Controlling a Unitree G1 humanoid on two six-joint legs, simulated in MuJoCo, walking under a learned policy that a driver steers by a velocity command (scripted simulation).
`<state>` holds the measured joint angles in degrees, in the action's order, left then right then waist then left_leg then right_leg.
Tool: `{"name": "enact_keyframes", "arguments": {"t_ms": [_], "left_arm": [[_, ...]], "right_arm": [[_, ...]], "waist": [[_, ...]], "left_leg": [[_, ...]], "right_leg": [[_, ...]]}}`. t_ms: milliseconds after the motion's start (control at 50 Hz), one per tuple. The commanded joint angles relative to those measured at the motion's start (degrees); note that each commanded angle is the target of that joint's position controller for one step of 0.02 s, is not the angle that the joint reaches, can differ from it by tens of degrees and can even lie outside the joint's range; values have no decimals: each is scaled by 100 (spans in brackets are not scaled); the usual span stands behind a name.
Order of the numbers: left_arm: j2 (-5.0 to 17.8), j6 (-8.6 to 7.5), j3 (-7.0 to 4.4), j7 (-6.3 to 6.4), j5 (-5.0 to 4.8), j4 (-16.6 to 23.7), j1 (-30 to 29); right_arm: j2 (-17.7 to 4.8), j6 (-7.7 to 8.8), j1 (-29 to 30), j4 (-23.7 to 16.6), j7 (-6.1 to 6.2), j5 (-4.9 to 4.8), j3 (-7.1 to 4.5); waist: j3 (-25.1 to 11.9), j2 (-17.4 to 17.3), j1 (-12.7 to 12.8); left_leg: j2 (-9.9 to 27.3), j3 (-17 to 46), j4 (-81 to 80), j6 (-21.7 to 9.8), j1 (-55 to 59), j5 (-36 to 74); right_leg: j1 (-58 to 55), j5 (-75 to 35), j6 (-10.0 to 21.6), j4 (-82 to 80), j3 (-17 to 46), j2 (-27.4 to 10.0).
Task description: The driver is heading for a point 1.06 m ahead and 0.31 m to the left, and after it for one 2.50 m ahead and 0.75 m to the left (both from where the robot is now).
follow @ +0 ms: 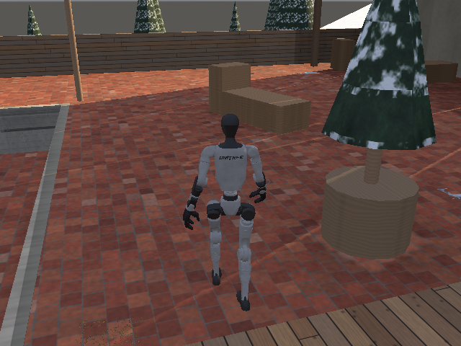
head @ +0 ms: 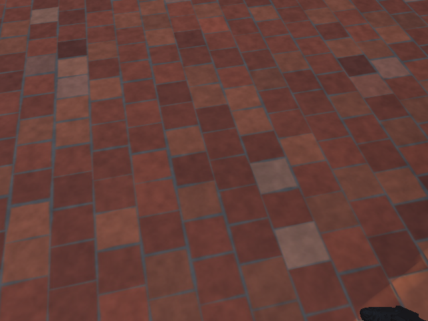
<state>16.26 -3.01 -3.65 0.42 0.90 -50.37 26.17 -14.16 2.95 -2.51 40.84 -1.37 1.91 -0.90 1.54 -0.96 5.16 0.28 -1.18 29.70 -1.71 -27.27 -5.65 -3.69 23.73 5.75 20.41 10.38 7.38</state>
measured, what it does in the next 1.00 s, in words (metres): walks ahead, turning left: left foot, then right foot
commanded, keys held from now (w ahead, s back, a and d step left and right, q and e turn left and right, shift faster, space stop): w+q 1.00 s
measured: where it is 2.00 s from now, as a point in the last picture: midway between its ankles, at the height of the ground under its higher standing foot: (152, 226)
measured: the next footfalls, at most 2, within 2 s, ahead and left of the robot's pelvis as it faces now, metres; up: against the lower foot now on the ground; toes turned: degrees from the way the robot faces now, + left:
left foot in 0.02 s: +0.17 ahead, +0.10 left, +0.00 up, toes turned +0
right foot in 0.50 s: +0.43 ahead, -0.07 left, +0.00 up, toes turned +14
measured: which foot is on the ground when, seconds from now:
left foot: up 0.00-0.00, down 0.02-0.52, up 0.54-1.00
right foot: down 0.00-0.02, up 0.04-0.48, down 0.50-1.00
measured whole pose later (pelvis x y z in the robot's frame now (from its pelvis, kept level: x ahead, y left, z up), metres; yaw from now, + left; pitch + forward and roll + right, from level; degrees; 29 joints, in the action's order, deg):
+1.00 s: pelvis +0.49 +0.08 +0.00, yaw +30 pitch +2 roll -1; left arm 14.3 -3.9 -2.4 0.8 1.3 -51.4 24.2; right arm -14.5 -0.3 -0.6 39.6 -4.6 2.5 -2.0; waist 3.1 -1.1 4.3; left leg 0.9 -5.6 36.2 -6.1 -31.3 -9.8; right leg -5.5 23.5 -1.4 17.5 -15.8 -1.7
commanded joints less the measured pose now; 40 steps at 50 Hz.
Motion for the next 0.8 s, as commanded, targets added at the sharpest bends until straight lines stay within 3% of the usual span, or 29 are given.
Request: {"name": "enact_keyframes", "arguments": {"t_ms": [20,40,60,80,100,140,180,240,320,400,440,480,500,520,540,560,580,600,620,660,700,800], "left_arm": [[613,-131,-81,-7,6,394,-183],[184,-124,-19,-46,-164,418,638],[595,-108,-41,-15,68,337,294],[638,-109,-57,-60,110,439,-250],[579,-129,-22,-94,130,533,-619],[458,-54,19,-146,209,607,-712],[338,6,72,-177,223,625,-717],[260,44,142,-188,200,827,-1310],[179,31,233,-198,134,1144,-2318],[236,-25,249,-164,54,1343,-2825],[333,-74,220,-136,38,1361,-2697],[468,-150,148,-74,42,1154,-1965],[712,-230,55,1,112,994,-1353],[1184,-262,-58,100,246,958,-415],[1595,-145,-169,111,242,940,-477],[1103,-70,-109,90,175,971,-782],[608,-77,9,61,122,1049,-1102],[417,-104,61,37,119,1023,-1260],[343,-142,83,44,114,975,-1252],[342,-239,74,33,64,846,-1108],[392,-313,38,11,12,737,-939],[419,-302,-3,-8,21,514,-652]], "right_arm": [[-1232,169,-2200,189,200,98,-400],[-1850,115,-2460,338,189,126,-572],[-1321,42,-2046,338,113,-70,-482],[-956,27,-1502,236,73,-136,-399],[-719,42,-1281,239,37,-107,-333],[-593,94,-1336,408,40,-133,-277],[-685,156,-1582,566,40,-175,-309],[-848,138,-1835,695,78,-199,-376],[-884,94,-2167,794,77,-192,-432],[-956,60,-2425,828,92,-137,-482],[-1028,37,-2304,762,125,-109,-517],[-1116,29,-2034,667,138,-120,-554],[-999,64,-2020,636,108,-158,-526],[-594,116,-1962,422,89,-215,-416],[-342,79,-2485,245,102,-321,-367],[-753,-42,-2479,460,147,-138,-423],[-771,-73,-2151,486,86,-78,-440],[-632,-88,-1954,457,32,-74,-419],[-598,-137,-1839,438,-16,-20,-424],[-542,-244,-1758,389,-102,23,-411],[-494,-297,-1447,247,-162,10,-392],[-390,-310,-509,-94,-279,6,-300]], "waist": [[-1341,-151,-1266],[-1865,-1646,-886],[-1222,-731,-786],[-442,-253,-654],[-207,-10,-618],[-76,-315,-426],[-169,-404,-378],[-1,-355,-462],[124,-348,-757],[26,-356,-927],[-25,-404,-796],[-222,-316,-404],[-594,30,-143],[-1436,802,232],[-1613,1967,-120],[-966,1088,-301],[-409,478,-344],[-138,397,-420],[-59,583,-465],[-93,776,-527],[-113,674,-543],[122,570,-427]], "left_leg": [[992,1193,-452,-621,3150,-974],[2325,4082,-1076,-1532,4433,-1232],[2134,4600,-1495,-1499,3908,-1884],[1884,3612,-1505,-1413,3134,-1764],[1574,3011,-1586,-1302,2651,-1064],[1082,2256,-1688,-1113,2149,87],[927,1983,-1724,-1195,2053,870],[833,1813,-1956,-1314,1840,738],[651,1725,-1969,-1136,1786,602],[705,1895,-1526,-1019,2040,1153],[766,2093,-1232,-886,2023,1270],[622,2174,-607,-698,1729,1378],[261,1935,315,-551,1404,1227],[-122,1322,1908,-395,803,-9],[-838,668,3023,-290,-741,-2714],[-272,684,3668,-328,-1148,-2430],[-87,702,3700,-318,-1100,-1885],[74,651,3556,-249,-956,-1549],[191,581,3441,-191,-848,-1411],[234,476,3466,-96,-760,-1159],[280,451,3459,-34,-1007,-879],[363,246,2570,86,-1438,-13]], "right_leg": [[1313,-3918,110,3042,-40,-927],[3137,97,-190,4866,-575,200],[3866,395,-96,5252,-250,-131],[3966,-161,-105,5154,-389,-502],[3865,-479,-134,4868,-504,-699],[3542,-618,-287,4347,-640,-934],[3411,-617,-459,4055,-779,-944],[3659,-877,-698,3332,-943,-1039],[3613,-1769,-849,2125,-1025,-1000],[3322,-1941,-830,1525,-1001,-827],[2865,-1677,-736,1204,-919,-760],[1713,-1496,-585,645,-960,-612],[729,-1379,-412,376,-683,-904],[-448,-142,-94,103,669,-2309],[-1068,751,434,-677,2968,-3321],[-441,1272,515,-666,2955,-3226],[161,850,408,-721,2127,-2900],[586,-128,317,-840,1320,-2622],[784,-777,222,-907,745,-2412],[894,-1801,169,-961,69,-2203],[783,-2444,234,-1029,-320,-2226],[643,-2979,266,-1180,-1207,-2135]]}}
Keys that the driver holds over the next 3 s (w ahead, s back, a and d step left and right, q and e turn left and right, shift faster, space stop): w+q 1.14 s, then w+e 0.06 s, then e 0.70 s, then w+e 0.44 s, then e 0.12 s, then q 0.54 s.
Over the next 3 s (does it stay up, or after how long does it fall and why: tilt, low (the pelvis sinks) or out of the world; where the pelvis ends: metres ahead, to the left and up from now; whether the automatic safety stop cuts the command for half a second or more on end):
stays up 0.98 0.30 0.01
